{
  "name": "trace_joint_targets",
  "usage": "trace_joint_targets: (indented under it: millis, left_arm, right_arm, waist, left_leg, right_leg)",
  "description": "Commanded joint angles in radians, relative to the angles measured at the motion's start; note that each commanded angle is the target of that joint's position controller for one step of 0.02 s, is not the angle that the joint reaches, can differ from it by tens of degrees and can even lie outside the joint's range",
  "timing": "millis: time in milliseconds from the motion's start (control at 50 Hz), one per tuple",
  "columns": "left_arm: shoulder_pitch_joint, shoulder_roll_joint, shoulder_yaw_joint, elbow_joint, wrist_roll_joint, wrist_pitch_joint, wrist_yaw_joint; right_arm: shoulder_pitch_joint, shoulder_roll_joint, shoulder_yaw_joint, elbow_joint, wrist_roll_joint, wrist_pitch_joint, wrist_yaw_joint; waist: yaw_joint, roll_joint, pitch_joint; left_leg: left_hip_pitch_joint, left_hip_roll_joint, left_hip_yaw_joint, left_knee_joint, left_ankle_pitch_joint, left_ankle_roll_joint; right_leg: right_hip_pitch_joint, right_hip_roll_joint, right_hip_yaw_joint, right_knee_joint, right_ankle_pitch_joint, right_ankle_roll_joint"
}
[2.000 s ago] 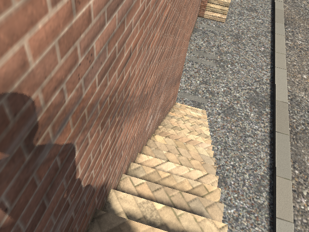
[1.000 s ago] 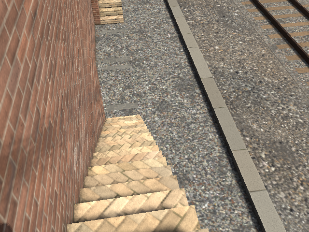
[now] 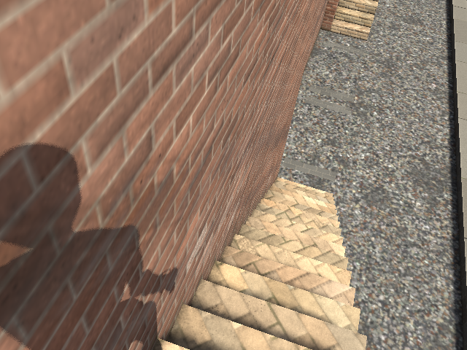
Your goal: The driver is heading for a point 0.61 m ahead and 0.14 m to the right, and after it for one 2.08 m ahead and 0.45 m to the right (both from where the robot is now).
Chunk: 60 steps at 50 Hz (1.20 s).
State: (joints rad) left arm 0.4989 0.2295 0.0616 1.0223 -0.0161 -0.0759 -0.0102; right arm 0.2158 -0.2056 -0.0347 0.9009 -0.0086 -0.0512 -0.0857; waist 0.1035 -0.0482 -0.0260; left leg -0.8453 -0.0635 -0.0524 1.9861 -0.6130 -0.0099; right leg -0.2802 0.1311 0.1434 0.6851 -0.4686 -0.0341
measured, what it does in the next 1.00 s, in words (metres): goes down, turning right: left foot 0.19 m lower, then right foot 0.19 m lower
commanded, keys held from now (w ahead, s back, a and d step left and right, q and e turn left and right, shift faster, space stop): w+e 0.82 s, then w+q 0.18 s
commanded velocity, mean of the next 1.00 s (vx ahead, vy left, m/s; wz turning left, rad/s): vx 0.50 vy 0.00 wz -0.43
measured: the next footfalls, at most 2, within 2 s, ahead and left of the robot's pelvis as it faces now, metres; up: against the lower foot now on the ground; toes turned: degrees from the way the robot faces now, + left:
left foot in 0.24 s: +0.28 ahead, +0.16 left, -0.19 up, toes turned -11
right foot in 0.76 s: +0.47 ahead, -0.17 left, -0.39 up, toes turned -22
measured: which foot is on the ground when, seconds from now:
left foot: up 0.00-0.22, down 0.24-0.74, up 0.76-1.00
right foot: down 0.00-0.26, up 0.28-0.74, down 0.76-1.00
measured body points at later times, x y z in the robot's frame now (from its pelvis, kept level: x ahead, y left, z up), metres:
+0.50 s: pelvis +0.28 +0.05 -0.20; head +0.28 +0.09 +0.24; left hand +0.46 +0.27 -0.34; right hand +0.10 -0.15 -0.33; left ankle +0.24 +0.17 -0.90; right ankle +0.36 -0.15 -0.79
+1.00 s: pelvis +0.51 -0.08 -0.41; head +0.52 -0.08 +0.04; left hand +0.59 +0.13 -0.56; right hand +0.48 -0.35 -0.54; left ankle +0.70 +0.02 -1.04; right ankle +0.43 -0.15 -1.10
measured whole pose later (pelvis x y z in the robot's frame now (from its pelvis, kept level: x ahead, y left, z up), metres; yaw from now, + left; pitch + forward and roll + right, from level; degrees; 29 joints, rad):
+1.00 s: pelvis +0.51 -0.08 -0.41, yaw -28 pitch +1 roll -2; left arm 0.47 0.13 0.03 0.94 0.02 -0.02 0.01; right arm 0.23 -0.21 -0.07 0.84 0.01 -0.06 -0.04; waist -0.02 0.04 -0.02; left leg -0.84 0.08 -0.13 1.22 0.10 0.01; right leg -0.39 0.13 0.05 0.92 -0.54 -0.06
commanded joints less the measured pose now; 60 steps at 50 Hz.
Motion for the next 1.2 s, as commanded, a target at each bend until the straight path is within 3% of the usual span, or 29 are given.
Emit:
trace_joint_targets:
  millis: [20, 60, 120, 180, 220, 240, 260, 280, 320, 340, 400, 420, 480, 560, 680, 720, 740, 760, 780, 800, 840, 860, 880, 940, 1000, 1060, 1100, 1160, 1200]
  left_arm:
    - [-0.297, 0.213, 0.008, -0.152, 0.059, -0.025, 0.093]
    - [-0.272, 0.232, 0.025, -0.108, 0.048, 0.008, 0.113]
    - [-0.095, 0.07, 0.009, -0.08, -0.091, -0.01, 0.123]
    - [0.075, 0.048, 0.006, -0.008, -0.017, 0.052, 0.142]
    - [0.017, 0.016, 0.003, -0.009, 0.008, 0.066, 0.09]
    - [0.126, 0.004, -0.008, 0.025, -0.053, 0.065, 0.073]
    - [0.196, -0.034, -0.005, 0.057, -0.052, 0.056, 0.029]
    - [0.263, -0.053, -0.005, 0.012, -0.052, 0.046, 0.018]
    - [0.121, -0.009, -0.001, -0.09, -0.045, 0.043, 0.054]
    - [-0.03, 0.021, 0.006, -0.142, -0.061, 0.084, 0.08]
    - [-0.144, 0.017, -0.004, -0.26, -0.025, 0.135, 0.097]
    - [-0.027, 0.065, 0.024, -0.236, -0.032, 0.121, 0.08]
    - [-0.165, -0.006, 0.015, -0.289, -0.002, 0.12, 0.028]
    - [-0.349, -0.004, -0.001, -0.349, 0.007, 0.113, -0.057]
    - [-0.431, 0.049, 0.005, -0.39, 0.003, 0.131, -0.069]
    - [-0.301, 0.059, 0.012, -0.357, -0.023, 0.108, -0.034]
    - [-0.002, 0.128, 0.057, -0.232, -0.015, 0.095, -0.025]
    - [0.208, 0.177, 0.069, -0.169, 0.011, 0.083, -0.021]
    - [0.122, 0.181, 0.034, -0.138, 0.022, 0.058, -0.028]
    - [0.094, 0.132, 0.03, -0.184, 0.003, 0.055, -0.039]
    - [0.035, 0.144, 0.042, -0.164, -0.032, 0.07, -0.053]
    - [-0.033, 0.102, 0.028, -0.157, 0.008, 0.061, -0.062]
    - [-0.167, 0.01, -0.004, -0.209, 0.028, 0.069, -0.03]
    - [-0.169, 0.1, 0.011, -0.195, 0.081, 0.041, 0.012]
    - [-0.099, 0.009, -0.001, -0.16, 0.0, 0.011, 0.06]
    - [-0.102, 0.035, 0.0, -0.176, 0.004, 0.025, 0.067]
    - [-0.118, 0.088, 0.008, -0.17, 0.022, 0.024, 0.044]
    - [-0.016, 0.017, -0.006, -0.178, -0.024, 0.034, 0.061]
    - [-0.127, 0.061, 0.003, -0.148, -0.016, 0.027, 0.05]
  right_arm:
    - [0.004, -0.046, 0.011, -0.195, 0.027, -0.005, 0.001]
    - [0.153, -0.059, -0.007, -0.061, -0.02, 0.02, 0.033]
    - [-0.054, -0.13, 0.004, -0.163, -0.043, 0.023, 0.056]
    - [-0.11, -0.099, -0.006, -0.201, 0.006, 0.0, 0.089]
    - [0.231, -0.142, -0.044, -0.077, 0.002, -0.013, 0.117]
    - [0.326, -0.16, -0.056, -0.062, -0.042, -0.02, 0.111]
    - [0.464, -0.166, -0.055, -0.007, -0.051, -0.02, 0.129]
    - [0.506, -0.201, -0.057, 0.042, -0.01, -0.013, 0.138]
    - [0.515, -0.292, -0.083, 0.084, 0.04, -0.002, 0.151]
    - [0.435, -0.205, -0.057, 0.094, 0.024, 0.008, 0.144]
    - [0.253, -0.042, 0.012, 0.071, -0.016, 0.006, 0.063]
    - [0.11, -0.042, 0.014, 0.022, -0.005, -0.004, 0.031]
    - [0.186, -0.124, 0.01, 0.063, 0.002, -0.005, -0.014]
    - [0.341, -0.088, -0.003, 0.084, 0.052, -0.02, -0.053]
    - [0.27, -0.147, -0.06, 0.019, 0.055, 0.004, -0.008]
    - [0.266, -0.148, -0.075, 0.046, 0.056, 0.002, 0.012]
    - [0.211, -0.17, -0.096, 0.063, 0.051, -0.023, 0.021]
    - [0.147, -0.174, -0.095, 0.063, 0.02, -0.042, 0.021]
    - [0.302, -0.051, -0.078, 0.019, -0.004, -0.069, 0.036]
    - [0.298, -0.119, -0.078, 0.002, 0.014, -0.087, 0.053]
    - [0.218, -0.105, -0.071, -0.038, 0.039, -0.064, 0.022]
    - [0.217, -0.058, -0.057, -0.039, 0.093, -0.036, 0.017]
    - [0.176, -0.033, -0.045, -0.069, 0.061, -0.012, 0.024]
    - [0.252, -0.042, -0.051, -0.023, 0.0, 0.008, 0.025]
    - [0.075, -0.113, -0.056, -0.104, 0.014, -0.013, 0.062]
    - [-0.037, -0.058, -0.031, -0.146, -0.009, -0.003, 0.087]
    - [0.177, -0.084, -0.047, -0.065, -0.001, 0.005, 0.103]
    - [0.052, -0.105, -0.055, -0.103, 0.033, -0.012, 0.096]
    - [0.353, -0.131, -0.078, -0.002, 0.013, -0.009, 0.103]
  waist:
    - [-0.257, 0.009, 0.198]
    - [-0.296, 0.122, 0.017]
    - [-0.124, 0.138, 0.175]
    - [-0.01, -0.039, 0.124]
    - [-0.148, -0.053, 0.012]
    - [-0.191, 0.016, -0.003]
    - [-0.221, 0.222, -0.086]
    - [-0.16, 0.408, -0.081]
    - [-0.163, 0.362, -0.052]
    - [-0.151, 0.197, 0.02]
    - [-0.082, 0.206, 0.136]
    - [0.005, 0.16, 0.16]
    - [-0.022, 0.209, 0.118]
    - [-0.106, 0.049, 0.164]
    - [-0.162, 0.157, 0.2]
    - [-0.122, 0.149, 0.165]
    - [0.022, 0.215, 0.035]
    - [0.168, -0.019, 0.037]
    - [-0.032, -0.392, 0.004]
    - [0.001, -0.27, -0.159]
    - [-0.06, 0.038, -0.171]
    - [-0.12, 0.03, -0.175]
    - [-0.196, 0.074, -0.025]
    - [-0.244, 0.0, -0.034]
    - [-0.187, -0.014, -0.002]
    - [-0.14, 0.001, 0.057]
    - [-0.2, -0.097, 0.039]
    - [-0.075, -0.039, 0.211]
    - [-0.224, -0.083, 0.098]
  left_leg:
    - [-0.05, 0.232, -0.234, -0.755, 0.477, -0.036]
    - [0.604, 0.122, -0.097, -0.702, 0.838, -0.069]
    - [0.312, 0.151, -0.14, -1.361, 1.085, -0.083]
    - [0.578, 0.169, -0.138, -1.688, 1.097, -0.057]
    - [0.841, 0.165, -0.1, -1.518, 1.195, -0.027]
    - [0.878, 0.199, -0.082, -1.638, 1.077, -0.011]
    - [1.189, 0.301, -0.103, -1.352, 1.331, 0.036]
    - [1.271, 0.424, -0.23, -1.226, 1.316, 0.112]
    - [1.086, 0.558, -0.469, -1.401, 0.797, 0.288]
    - [0.892, 0.518, -0.542, -1.583, 0.394, 0.282]
    - [0.597, 0.433, -0.398, -1.471, 0.484, 0.123]
    - [0.379, 0.299, -0.191, -1.488, 0.558, 0.052]
    - [0.367, 0.328, -0.13, -1.406, 0.86, 0.087]
    - [0.444, 0.267, 0.001, -1.212, 0.341, 0.044]
    - [0.413, 0.345, 0.04, -0.956, 0.372, 0.117]
    - [0.486, 0.333, 0.083, -0.747, 0.735, 0.134]
    - [0.27, 0.355, 0.04, -0.484, 0.928, 0.135]
    - [0.218, 0.16, 0.169, 0.127, 0.434, 0.053]
    - [-0.23, 0.065, 0.082, 0.276, -0.305, 0.016]
    - [-0.279, 0.146, -0.038, 0.102, -0.166, 0.02]
    - [-0.286, 0.169, -0.052, 0.053, -0.124, 0.022]
    - [-0.248, 0.211, -0.126, -0.174, 0.162, 0.059]
    - [-0.126, 0.208, -0.084, -0.515, 0.44, 0.038]
    - [0.135, 0.163, -0.044, -0.562, 0.616, -0.011]
    - [0.09, 0.162, -0.161, -1.009, 1.051, 0.029]
    - [0.36, 0.103, -0.061, -1.248, 1.154, 0.045]
    - [0.471, 0.083, -0.055, -1.02, 1.136, 0.055]
    - [0.13, 0.137, -0.088, -1.471, 0.706, 0.076]
    - [0.672, 0.1, 0.069, -1.363, 0.735, 0.131]
  right_leg:
    - [-0.361, -0.42, 0.702, -0.299, 0.548, -0.248]
    - [-0.636, -0.248, 0.481, -0.17, 0.503, -0.227]
    - [-0.272, -0.054, 0.312, 0.068, -0.05, -0.154]
    - [-0.137, -0.023, 0.294, 0.237, -0.041, -0.122]
    - [-0.174, 0.036, 0.297, 0.61, 0.071, -0.106]
    - [-0.175, 0.062, 0.175, 0.844, -0.034, -0.052]
    - [-0.447, 0.122, 0.129, 1.239, -0.392, -0.008]
    - [-0.735, 0.104, 0.13, 1.459, -0.422, 0.004]
    - [-0.9, 0.003, 0.04, 1.544, -0.238, 0.014]
    - [-0.9, -0.048, -0.003, 1.491, -0.1, -0.008]
    - [-0.873, -0.115, 0.119, 1.183, 0.272, -0.014]
    - [-0.619, -0.125, 0.152, 0.83, 0.465, -0.003]
    - [-0.487, -0.092, -0.016, 0.678, 0.619, 0.061]
    - [-0.445, -0.107, 0.047, 0.183, 1.148, 0.028]
    - [-0.284, -0.123, -0.115, 0.169, 0.926, 0.022]
    - [-0.06, -0.142, -0.178, -0.237, 0.66, -0.034]
    - [0.379, -0.155, -0.116, -0.113, 0.769, -0.093]
    - [0.444, -0.204, -0.053, -0.376, 1.07, -0.218]
    - [0.683, -0.28, 0.128, 0.015, 1.723, -0.281]
    - [0.728, -0.329, 0.232, 0.025, 1.398, -0.326]
    - [0.417, -0.371, 0.321, -0.014, 0.817, -0.338]
    - [0.215, -0.429, 0.409, -0.056, 0.44, -0.301]
    - [-0.076, -0.353, 0.33, -0.117, 0.362, -0.246]
    - [-0.248, -0.313, 0.297, -0.039, 0.687, -0.239]
    - [-0.168, -0.259, 0.162, 0.055, 0.377, -0.19]
    - [-0.327, -0.217, 0.037, 0.112, 0.167, -0.16]
    - [-0.328, -0.271, 0.09, 0.255, 0.322, -0.176]
    - [0.046, -0.286, 0.134, 0.377, 0.454, -0.137]
    - [-0.185, -0.317, 0.082, 0.594, 0.774, -0.162]
Velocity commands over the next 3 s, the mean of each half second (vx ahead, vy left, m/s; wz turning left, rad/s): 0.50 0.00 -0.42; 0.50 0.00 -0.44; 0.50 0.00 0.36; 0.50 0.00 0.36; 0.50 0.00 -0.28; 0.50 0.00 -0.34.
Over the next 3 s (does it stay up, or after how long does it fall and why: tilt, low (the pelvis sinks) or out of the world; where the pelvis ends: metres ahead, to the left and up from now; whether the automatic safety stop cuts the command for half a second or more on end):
stays up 1.46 -0.37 -1.19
